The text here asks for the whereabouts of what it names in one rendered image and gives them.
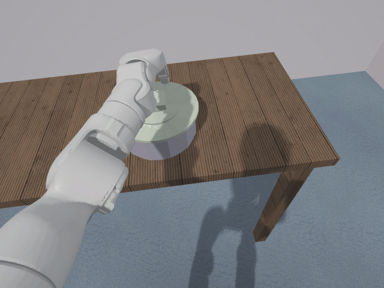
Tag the left robot upper arm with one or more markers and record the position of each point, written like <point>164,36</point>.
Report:
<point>39,245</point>

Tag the table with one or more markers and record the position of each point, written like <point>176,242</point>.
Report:
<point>252,121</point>

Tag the knob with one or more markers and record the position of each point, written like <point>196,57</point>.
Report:
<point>161,100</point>

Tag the lid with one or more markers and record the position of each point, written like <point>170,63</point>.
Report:
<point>182,109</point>

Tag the pot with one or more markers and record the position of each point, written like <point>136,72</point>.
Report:
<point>167,149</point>

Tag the left robot forearm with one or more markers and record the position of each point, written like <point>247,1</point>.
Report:
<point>114,127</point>

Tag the robot left hand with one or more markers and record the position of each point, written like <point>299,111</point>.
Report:
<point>156,58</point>

